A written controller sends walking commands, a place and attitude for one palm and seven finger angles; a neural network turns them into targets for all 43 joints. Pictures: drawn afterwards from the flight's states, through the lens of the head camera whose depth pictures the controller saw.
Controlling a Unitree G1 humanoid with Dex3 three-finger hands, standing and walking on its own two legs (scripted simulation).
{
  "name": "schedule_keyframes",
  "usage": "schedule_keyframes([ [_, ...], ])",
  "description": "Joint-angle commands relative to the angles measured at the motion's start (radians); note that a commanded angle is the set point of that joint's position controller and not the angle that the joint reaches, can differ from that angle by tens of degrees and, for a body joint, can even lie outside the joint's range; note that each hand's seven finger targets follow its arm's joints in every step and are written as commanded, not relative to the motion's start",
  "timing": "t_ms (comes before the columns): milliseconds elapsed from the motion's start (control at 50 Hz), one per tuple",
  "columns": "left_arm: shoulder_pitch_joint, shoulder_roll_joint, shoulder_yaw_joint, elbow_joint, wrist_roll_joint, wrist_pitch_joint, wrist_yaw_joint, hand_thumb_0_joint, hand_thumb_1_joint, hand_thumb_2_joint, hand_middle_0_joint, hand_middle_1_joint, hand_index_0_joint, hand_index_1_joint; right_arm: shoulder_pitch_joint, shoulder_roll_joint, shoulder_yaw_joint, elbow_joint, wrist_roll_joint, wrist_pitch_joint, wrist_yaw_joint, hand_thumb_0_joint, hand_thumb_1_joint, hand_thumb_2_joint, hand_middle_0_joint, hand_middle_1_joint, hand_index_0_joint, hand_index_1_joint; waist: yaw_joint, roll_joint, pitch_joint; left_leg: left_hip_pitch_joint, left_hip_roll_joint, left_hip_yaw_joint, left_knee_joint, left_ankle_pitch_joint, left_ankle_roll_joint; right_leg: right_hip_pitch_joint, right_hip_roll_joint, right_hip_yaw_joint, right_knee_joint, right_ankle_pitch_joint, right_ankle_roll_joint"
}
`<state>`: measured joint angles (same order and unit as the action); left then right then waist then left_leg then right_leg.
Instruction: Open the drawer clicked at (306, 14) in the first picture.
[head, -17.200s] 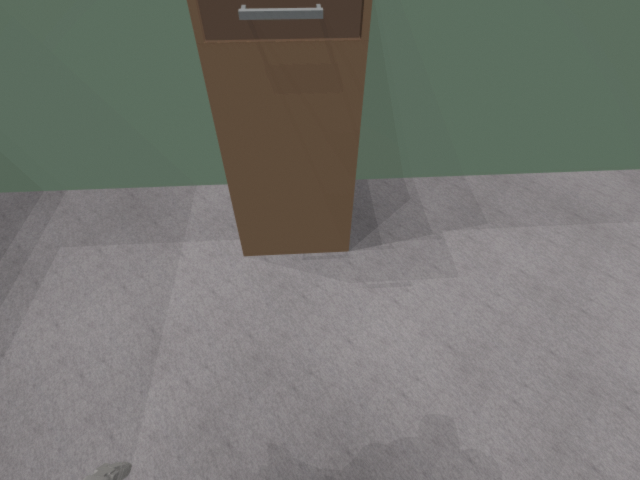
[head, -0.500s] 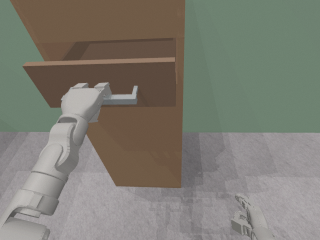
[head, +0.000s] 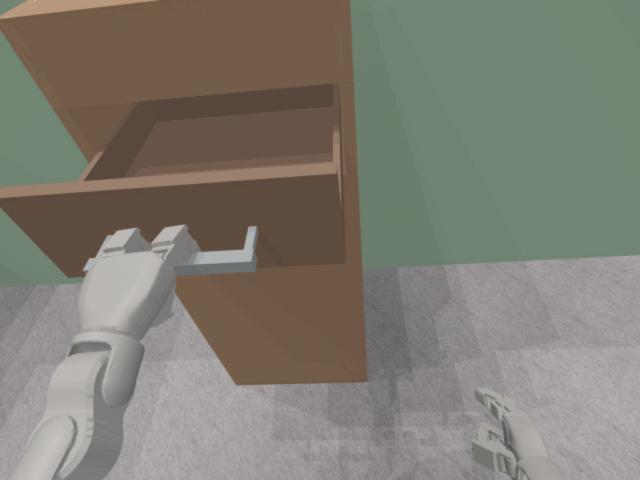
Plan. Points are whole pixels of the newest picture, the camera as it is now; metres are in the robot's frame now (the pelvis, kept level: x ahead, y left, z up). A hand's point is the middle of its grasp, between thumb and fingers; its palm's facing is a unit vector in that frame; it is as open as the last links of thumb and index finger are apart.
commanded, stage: pull the drawer open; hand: left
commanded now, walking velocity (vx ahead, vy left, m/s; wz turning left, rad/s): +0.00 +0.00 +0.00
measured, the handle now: (175, 252) +0.32 +0.20 +0.15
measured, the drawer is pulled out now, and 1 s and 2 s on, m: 0.19 0.22 0.29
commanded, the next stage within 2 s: none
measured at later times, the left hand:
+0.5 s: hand (164, 297) +0.28 +0.21 +0.13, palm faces +0.06 -0.06 -1.00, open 5.2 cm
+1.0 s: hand (161, 322) +0.25 +0.20 +0.13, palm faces +0.13 -0.11 -0.99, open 5.6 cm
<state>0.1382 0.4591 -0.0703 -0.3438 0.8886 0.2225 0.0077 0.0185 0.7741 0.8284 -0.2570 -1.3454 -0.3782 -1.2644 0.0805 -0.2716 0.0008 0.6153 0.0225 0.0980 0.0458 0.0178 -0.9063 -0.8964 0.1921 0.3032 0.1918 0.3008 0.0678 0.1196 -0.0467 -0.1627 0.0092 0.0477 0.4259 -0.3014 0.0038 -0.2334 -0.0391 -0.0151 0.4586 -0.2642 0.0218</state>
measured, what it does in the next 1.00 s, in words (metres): stands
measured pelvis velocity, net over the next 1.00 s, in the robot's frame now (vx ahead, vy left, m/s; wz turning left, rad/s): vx -0.04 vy -0.01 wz -0.01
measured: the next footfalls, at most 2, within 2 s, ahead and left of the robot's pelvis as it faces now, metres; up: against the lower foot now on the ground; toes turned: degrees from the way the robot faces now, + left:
none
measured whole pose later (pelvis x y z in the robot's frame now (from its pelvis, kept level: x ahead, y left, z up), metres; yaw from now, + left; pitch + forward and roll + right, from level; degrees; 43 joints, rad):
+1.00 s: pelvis -0.04 -0.01 +0.00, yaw -1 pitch -1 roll +1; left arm 0.05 0.45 -0.06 -0.20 0.90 0.15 0.02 0.05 0.77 0.80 -0.32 -1.34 -0.37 -1.30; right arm 0.10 -0.26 0.01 0.62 0.02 0.06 0.01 0.02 -0.90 -0.90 0.19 0.30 0.19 0.30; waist 0.06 0.11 -0.02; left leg -0.15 0.01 0.06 0.40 -0.24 -0.01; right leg -0.23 -0.03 0.00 0.46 -0.21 0.01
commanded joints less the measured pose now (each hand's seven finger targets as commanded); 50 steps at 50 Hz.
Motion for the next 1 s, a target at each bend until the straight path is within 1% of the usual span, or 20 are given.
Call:
schedule_keyframes([
  [0, -0.434, 0.146, 0.060, -0.075, 0.049, -0.001, 0.057, 0.000, 0.900, 0.900, -0.400, -1.350, -0.400, -1.350, -0.170, -0.073, -0.001, -0.130, 0.002, -0.045, -0.021, 0.000, -0.900, -0.900, 0.200, 0.300, 0.200, 0.300, -0.006, -0.102, -0.167, 0.018, -0.019, -0.016, 0.009, 0.488, 0.006, 0.092, 0.061, -0.045, 0.003, 0.343, -0.049],
  [80, -0.525, 0.179, 0.053, -0.038, 0.058, 0.010, 0.042, 0.000, 0.900, 0.900, -0.400, -1.350, -0.400, -1.350, -0.189, -0.067, -0.002, -0.118, 0.008, -0.038, -0.049, 0.000, -0.900, -0.900, 0.200, 0.300, 0.200, 0.300, 0.001, -0.075, -0.235, 0.061, -0.031, -0.019, 0.007, 0.462, 0.003, 0.134, 0.058, -0.034, -0.004, 0.344, -0.054],
  [120, -0.538, 0.121, -0.009, 0.035, 0.067, 0.020, 0.017, 0.000, 0.900, 0.900, -0.400, -1.350, -0.400, -1.350, -0.188, -0.051, 0.006, -0.105, 0.003, -0.029, -0.056, 0.000, -0.900, -0.900, 0.200, 0.300, 0.200, 0.300, -0.006, -0.119, -0.215, 0.053, -0.035, -0.021, -0.002, 0.458, 0.005, 0.135, 0.054, -0.044, -0.008, 0.354, -0.050],
  [180, -0.617, 0.185, 0.033, 0.040, 0.059, 0.013, -0.010, 0.000, 0.900, 0.900, -0.400, -1.350, -0.400, -1.350, -0.208, -0.062, 0.014, -0.115, 0.005, -0.025, -0.070, 0.000, -0.900, -0.900, 0.200, 0.300, 0.200, 0.300, -0.001, -0.100, -0.226, 0.052, -0.035, -0.024, -0.005, 0.420, 0.006, 0.152, 0.053, -0.033, -0.014, 0.345, -0.052],
  [200, -0.637, 0.130, -0.022, 0.071, 0.073, 0.008, -0.023, 0.000, 0.900, 0.900, -0.400, -1.350, -0.400, -1.350, -0.208, -0.045, 0.025, -0.118, -0.001, -0.031, -0.068, 0.000, -0.900, -0.900, 0.200, 0.300, 0.200, 0.300, 0.004, -0.107, -0.236, 0.040, -0.041, -0.019, -0.006, 0.417, 0.007, 0.152, 0.045, -0.040, -0.007, 0.326, -0.050],
  [240, -0.629, 0.157, 0.009, 0.108, 0.056, -0.008, -0.034, 0.000, 0.900, 0.900, -0.400, -1.350, -0.400, -1.350, -0.191, -0.055, 0.018, -0.109, -0.003, -0.022, -0.079, 0.000, -0.900, -0.900, 0.200, 0.300, 0.200, 0.300, -0.001, -0.123, -0.192, 0.025, -0.037, -0.020, -0.019, 0.387, 0.007, 0.148, 0.046, -0.042, -0.022, 0.323, -0.047],
  [280, -0.672, 0.215, 0.058, 0.103, 0.045, -0.032, -0.039, 0.000, 0.900, 0.900, -0.400, -1.350, -0.400, -1.350, -0.198, -0.062, 0.019, -0.120, 0.002, -0.032, -0.084, 0.000, -0.900, -0.900, 0.200, 0.300, 0.200, 0.300, 0.004, -0.121, -0.219, 0.028, -0.037, -0.021, -0.018, 0.351, 0.007, 0.160, 0.049, -0.028, -0.030, 0.294, -0.046],
  [300, -0.691, 0.148, -0.005, 0.126, 0.050, -0.043, -0.047, 0.000, 0.900, 0.900, -0.400, -1.350, -0.400, -1.350, -0.195, -0.045, 0.028, -0.127, -0.003, -0.044, -0.082, 0.000, -0.900, -0.900, 0.200, 0.300, 0.200, 0.300, 0.004, -0.126, -0.220, 0.016, -0.044, -0.018, -0.018, 0.351, 0.011, 0.158, 0.041, -0.035, -0.026, 0.282, -0.045],
  [380, -0.710, 0.222, 0.073, 0.155, 0.033, -0.093, -0.031, 0.000, 0.900, 0.900, -0.400, -1.350, -0.400, -1.350, -0.168, -0.065, 0.011, -0.120, 0.001, -0.059, -0.088, 0.000, -0.900, -0.900, 0.200, 0.300, 0.200, 0.300, 0.006, -0.118, -0.217, 0.003, -0.041, -0.019, -0.025, 0.321, 0.008, 0.162, 0.043, -0.026, -0.040, 0.259, -0.046],
  [400, -0.727, 0.185, 0.039, 0.169, 0.041, -0.104, -0.029, 0.000, 0.900, 0.900, -0.400, -1.350, -0.400, -1.350, -0.167, -0.055, 0.015, -0.123, -0.002, -0.068, -0.086, 0.000, -0.900, -0.900, 0.200, 0.300, 0.200, 0.300, 0.008, -0.100, -0.236, -0.005, -0.046, -0.014, -0.024, 0.313, 0.009, 0.161, 0.038, -0.025, -0.035, 0.244, -0.044],
  [440, -0.707, 0.193, 0.057, 0.207, 0.034, -0.118, -0.017, 0.000, 0.900, 0.900, -0.400, -1.350, -0.400, -1.350, -0.152, -0.065, 0.005, -0.115, 0.001, -0.068, -0.091, 0.000, -0.900, -0.900, 0.200, 0.300, 0.200, 0.300, 0.007, -0.111, -0.187, -0.021, -0.044, -0.014, -0.037, 0.286, 0.009, 0.140, 0.041, -0.031, -0.046, 0.220, -0.044],
  [600, -0.765, 0.202, 0.056, 0.248, 0.032, -0.139, 0.030, 0.000, 0.900, 0.900, -0.400, -1.350, -0.400, -1.350, -0.138, -0.072, -0.010, -0.114, 0.011, -0.100, -0.095, 0.000, -0.900, -0.900, 0.200, 0.300, 0.200, 0.300, 0.009, -0.111, -0.224, -0.038, -0.049, -0.008, -0.051, 0.209, 0.015, 0.142, 0.033, -0.011, -0.063, 0.117, -0.040],
  [640, -0.745, 0.231, 0.092, 0.294, 0.031, -0.140, 0.037, 0.000, 0.900, 0.900, -0.400, -1.350, -0.400, -1.350, -0.128, -0.082, -0.016, -0.102, 0.013, -0.098, -0.101, 0.000, -0.900, -0.900, 0.200, 0.300, 0.200, 0.300, 0.010, -0.133, -0.190, -0.053, -0.048, -0.005, -0.061, 0.189, 0.015, 0.132, 0.036, -0.012, -0.071, 0.101, -0.039],
  [680, -0.697, 0.238, 0.106, 0.211, 0.021, -0.149, 0.038, 0.000, 0.900, 0.900, -0.400, -1.350, -0.400, -1.350, -0.143, -0.083, -0.021, -0.125, 0.013, -0.103, -0.094, 0.000, -0.900, -0.900, 0.200, 0.300, 0.200, 0.300, 0.031, -0.108, -0.241, -0.030, -0.047, -0.008, -0.062, 0.218, 0.014, 0.168, 0.036, -0.009, -0.061, 0.122, -0.043],
  [720, -0.610, 0.183, 0.080, 0.172, 0.008, -0.149, 0.039, 0.000, 0.900, 0.900, -0.400, -1.350, -0.400, -1.350, -0.146, -0.070, -0.022, -0.136, 0.011, -0.106, -0.083, 0.000, -0.900, -0.900, 0.200, 0.300, 0.200, 0.300, 0.039, -0.096, -0.235, -0.025, -0.047, -0.010, -0.066, 0.251, 0.015, 0.180, 0.037, -0.017, -0.050, 0.162, -0.046],
  [780, -0.481, 0.229, 0.144, 0.105, 0.003, -0.140, 0.045, 0.000, 0.900, 0.900, -0.400, -1.350, -0.400, -1.350, -0.164, -0.083, -0.024, -0.149, 0.008, -0.100, -0.070, 0.000, -0.900, -0.900, 0.200, 0.300, 0.200, 0.300, 0.058, -0.106, -0.228, -0.038, -0.044, -0.001, -0.071, 0.255, 0.013, 0.202, 0.040, -0.012, -0.048, 0.166, -0.044],
  [840, -0.339, 0.168, 0.115, 0.018, 0.001, -0.121, 0.047, 0.000, 0.900, 0.900, -0.400, -1.350, -0.400, -1.350, -0.178, -0.072, -0.018, -0.166, 0.008, -0.095, -0.051, 0.000, -0.900, -0.900, 0.200, 0.300, 0.200, 0.300, 0.063, -0.104, -0.198, -0.035, -0.039, 0.003, -0.076, 0.278, 0.014, 0.191, 0.047, -0.027, -0.041, 0.186, -0.044],
  [880, -0.280, 0.199, 0.150, -0.051, -0.001, -0.105, 0.052, 0.000, 0.900, 0.900, -0.400, -1.350, -0.400, -1.350, -0.188, -0.076, -0.019, -0.174, 0.006, -0.092, -0.042, 0.000, -0.900, -0.900, 0.200, 0.300, 0.200, 0.300, 0.067, -0.107, -0.205, -0.028, -0.037, 0.006, -0.073, 0.284, 0.014, 0.207, 0.050, -0.022, -0.043, 0.191, -0.043],
  [940, -0.159, 0.161, 0.134, -0.139, -0.001, -0.080, 0.049, 0.000, 0.900, 0.900, -0.400, -1.350, -0.400, -1.350, -0.195, -0.064, -0.015, -0.181, 0.006, -0.086, -0.026, 0.000, -0.900, -0.900, 0.200, 0.300, 0.200, 0.300, 0.068, -0.099, -0.197, -0.012, -0.033, 0.008, -0.067, 0.341, 0.016, 0.209, 0.053, -0.032, -0.031, 0.252, -0.043],
  [980, -0.120, 0.204, 0.173, -0.196, 0.001, -0.070, 0.052, 0.000, 0.900, 0.900, -0.400, -1.350, -0.400, -1.350, -0.200, -0.071, -0.014, -0.177, 0.005, -0.075, -0.019, 0.000, -0.900, -0.900, 0.200, 0.300, 0.200, 0.300, 0.066, -0.092, -0.201, -0.006, -0.030, 0.010, -0.061, 0.363, 0.012, 0.217, 0.057, -0.030, -0.029, 0.269, -0.045],
])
